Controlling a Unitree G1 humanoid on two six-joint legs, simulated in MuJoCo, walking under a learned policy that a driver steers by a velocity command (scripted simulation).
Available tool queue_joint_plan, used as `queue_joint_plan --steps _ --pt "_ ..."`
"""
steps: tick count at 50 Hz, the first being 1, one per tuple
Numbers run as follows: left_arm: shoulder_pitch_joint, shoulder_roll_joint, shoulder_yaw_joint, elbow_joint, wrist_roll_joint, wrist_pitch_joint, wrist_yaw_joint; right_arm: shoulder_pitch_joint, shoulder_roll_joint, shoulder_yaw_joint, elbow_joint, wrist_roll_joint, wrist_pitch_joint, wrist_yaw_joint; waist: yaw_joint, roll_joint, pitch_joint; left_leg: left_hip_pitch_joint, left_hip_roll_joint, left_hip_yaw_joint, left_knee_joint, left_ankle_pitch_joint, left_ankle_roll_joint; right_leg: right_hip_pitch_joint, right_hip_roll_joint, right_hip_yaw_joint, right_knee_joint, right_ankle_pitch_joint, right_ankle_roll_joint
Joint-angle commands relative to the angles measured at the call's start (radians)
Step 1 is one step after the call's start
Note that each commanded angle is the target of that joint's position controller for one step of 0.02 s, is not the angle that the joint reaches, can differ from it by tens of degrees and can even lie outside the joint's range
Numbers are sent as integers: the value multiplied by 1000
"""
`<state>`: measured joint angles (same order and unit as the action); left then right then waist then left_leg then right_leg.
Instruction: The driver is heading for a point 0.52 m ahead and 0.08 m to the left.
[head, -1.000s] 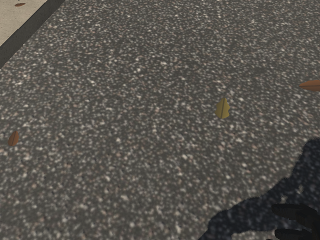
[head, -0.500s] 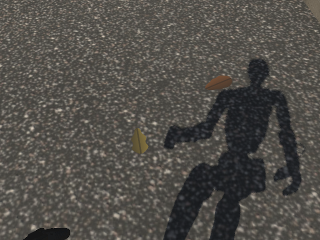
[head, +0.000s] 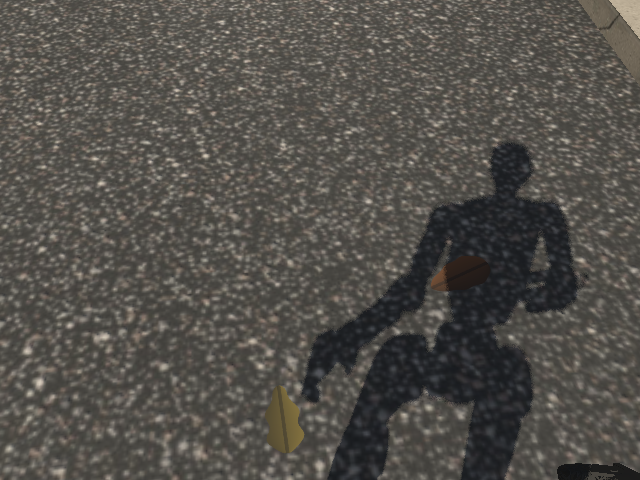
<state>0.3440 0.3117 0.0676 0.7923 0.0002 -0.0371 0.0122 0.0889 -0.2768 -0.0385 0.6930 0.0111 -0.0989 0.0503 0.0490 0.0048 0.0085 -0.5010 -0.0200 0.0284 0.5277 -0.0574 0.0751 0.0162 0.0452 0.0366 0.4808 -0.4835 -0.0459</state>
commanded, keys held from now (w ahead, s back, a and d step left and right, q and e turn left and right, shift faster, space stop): w+q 0.44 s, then w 0.04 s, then no key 0.52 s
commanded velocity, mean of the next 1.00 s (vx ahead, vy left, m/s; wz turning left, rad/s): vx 0.35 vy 0.00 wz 0.31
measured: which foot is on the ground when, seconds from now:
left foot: down 0.00-0.48, up 0.50-0.86, down 0.88-1.00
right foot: down 0.00-0.00, up 0.02-0.46, down 0.48-1.00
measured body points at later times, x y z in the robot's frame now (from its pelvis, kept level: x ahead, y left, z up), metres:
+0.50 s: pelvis +0.29 +0.01 +0.01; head +0.31 +0.02 +0.45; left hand +0.47 +0.30 -0.05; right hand +0.38 -0.27 -0.11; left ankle +0.13 +0.09 -0.71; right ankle +0.43 -0.07 -0.72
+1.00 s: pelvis +0.43 +0.06 +0.01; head +0.44 +0.07 +0.46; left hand +0.42 +0.33 -0.12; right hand +0.69 -0.11 -0.07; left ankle +0.43 +0.18 -0.72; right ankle +0.43 -0.08 -0.72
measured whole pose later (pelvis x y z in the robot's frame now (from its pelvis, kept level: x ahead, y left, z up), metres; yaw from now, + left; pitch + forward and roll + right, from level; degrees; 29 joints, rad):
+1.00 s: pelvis +0.43 +0.06 +0.01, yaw +20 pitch +0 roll -1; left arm 0.22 0.26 0.02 0.86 0.01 -0.03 -0.01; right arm 0.12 -0.24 -0.03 0.68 -0.01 0.02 -0.01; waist 0.04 -0.01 0.01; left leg -0.33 -0.01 -0.04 0.53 -0.21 0.00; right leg -0.16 0.00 -0.01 0.49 -0.34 0.01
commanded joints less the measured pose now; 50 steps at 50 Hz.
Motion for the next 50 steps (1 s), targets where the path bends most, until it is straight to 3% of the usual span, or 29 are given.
queue_joint_plan --steps 1,2,3,4,5,6,9,14,16,19,22,23,24,25,26,27,28,29,30,33,36,41,43,44,45,46,47,48,50 --pt "108 23 -7 -105 18 -28 2 318 -287 -89 7 0 -3 0 -82 308 -330 827 335 -727 -128 -147 292 -601 43 -16 759 36 38" --pt "43 96 -2 -102 3 -52 -10 325 -192 -67 2 21 1 0 -134 202 -321 864 333 -815 -214 -339 266 -732 4 102 838 -50 31" --pt "-65 129 7 -134 -25 -70 -21 271 -165 -59 -11 13 6 -8 -145 131 -181 752 309 -686 -233 -314 230 -792 -39 96 832 34 24" --pt "-124 117 2 -148 -19 -83 -20 228 -167 -58 -24 1 11 -13 -129 27 -113 630 273 -596 -242 -217 210 -774 -73 79 781 97 20" --pt "-153 113 6 -157 3 -89 -17 194 -154 -54 -31 -3 14 -16 -102 -16 -58 527 241 -528 -257 -97 205 -749 -98 69 701 137 28" --pt "-139 110 10 -161 13 -86 -15 178 -142 -47 -40 -11 14 -20 -70 11 -59 467 214 -485 -272 -8 204 -691 -116 72 652 166 36" --pt "-116 81 6 -160 19 -64 -9 173 -143 -49 -40 -1 16 -32 -41 51 -47 373 182 -409 -302 112 217 -653 -123 46 532 176 80" --pt "-285 34 -12 -197 16 -62 -7 229 -180 -62 -10 10 33 -60 -94 63 -10 266 103 -308 -298 112 156 -584 -74 25 204 475 123" --pt "-348 31 -14 -209 7 -71 -15 266 -180 -63 4 14 42 -66 -120 72 -12 257 97 -320 -279 80 137 -526 -44 19 110 558 122" --pt "-403 52 -6 -225 -3 -82 -27 305 -173 -63 20 19 55 -70 -131 81 -9 332 122 -397 -219 27 125 -506 -24 45 24 536 105" --pt "-356 87 13 -215 -9 -95 -31 286 -173 -68 16 16 66 -74 -90 120 -14 393 147 -473 -135 57 104 -428 -24 53 -29 430 63" --pt "-270 105 24 -191 -6 -100 -28 267 -156 -62 11 12 67 -73 -42 121 -52 388 125 -449 -70 126 84 -315 -27 29 -73 451 33" --pt "-151 136 37 -172 10 -104 -22 261 -111 -46 0 3 63 -68 11 98 -158 334 83 -396 95 143 55 -103 -109 82 -45 456 -21" --pt "-31 212 55 -162 36 -101 -15 329 -61 -29 -18 2 56 -70 21 -64 -299 87 -37 -282 404 -49 -17 235 -308 353 -19 488 -141" --pt "18 210 61 -126 22 -85 -26 425 -58 -19 -18 9 50 -72 -8 -316 -358 -135 -96 -219 636 -563 -65 354 -455 682 -95 467 -253" --pt "-17 124 38 -140 2 -80 -27 386 -144 -37 0 13 53 -73 4 -194 -250 -200 -38 -252 734 -536 -78 260 -441 648 -110 453 -231" --pt "-77 85 24 -149 4 -74 -27 293 -170 -47 -10 6 60 -75 9 -100 -140 -195 -16 -223 758 -474 -94 124 -401 487 -105 608 -204" --pt "-120 65 13 -147 10 -69 -30 239 -163 -48 -25 -7 65 -77 -9 -47 -87 -170 6 -196 730 -439 -105 12 -359 375 -109 780 -191" --pt "-150 43 3 -140 13 -68 -34 218 -149 -51 -32 -14 70 -76 -34 -42 -60 -136 33 -185 675 -421 -110 -67 -324 293 -118 902 -181" --pt "-193 42 -3 -102 19 -68 -38 243 -66 -30 -26 -7 86 -72 -81 -121 -68 -1 53 -125 462 -358 -131 -190 -253 149 -165 1028 -176" --pt "-211 97 11 -75 9 -49 -26 202 -46 -15 -30 -14 89 -69 -76 -127 -121 133 56 -84 255 -197 -136 -229 -239 78 -178 1051 -177" --pt "-177 110 6 -27 -8 -26 -23 104 -79 -24 -49 -16 96 -63 -51 -106 -103 234 38 -69 43 -64 -101 -215 -244 83 -150 792 -149" --pt "-166 83 -8 -9 -16 -23 -24 95 -91 -30 -52 -28 94 -65 -68 -84 -83 339 40 -76 -119 63 -61 -248 -205 86 -107 602 -90" --pt "-132 53 -20 -2 3 -28 -25 94 -135 -37 -64 -36 93 -73 -55 -23 -107 435 127 -165 -125 293 -31 -288 -164 64 -60 484 -35" --pt "-31 36 -26 14 26 -34 -28 75 -181 -45 -78 -37 102 -82 6 92 -147 531 221 -246 -62 434 38 -360 -89 9 -21 243 15" --pt "-13 3 -39 24 23 -28 -23 50 -109 -27 -70 -30 110 -80 9 141 -180 488 226 -249 -53 296 78 -319 -84 -17 -38 165 46" --pt "-72 31 -37 18 20 -15 -19 15 -72 -21 -76 -22 112 -69 -14 111 -129 419 166 -222 -56 153 53 -295 -78 -24 -55 209 61" --pt "-102 57 -30 19 15 -3 -14 9 -70 -20 -77 -23 112 -62 -32 81 -87 388 124 -191 -50 103 24 -313 -71 -30 -44 231 62" --pt "-99 70 -28 22 16 15 -8 22 -91 -24 -67 -25 102 -54 -32 74 -60 355 108 -181 -39 145 8 -297 -78 -23 -37 289 59"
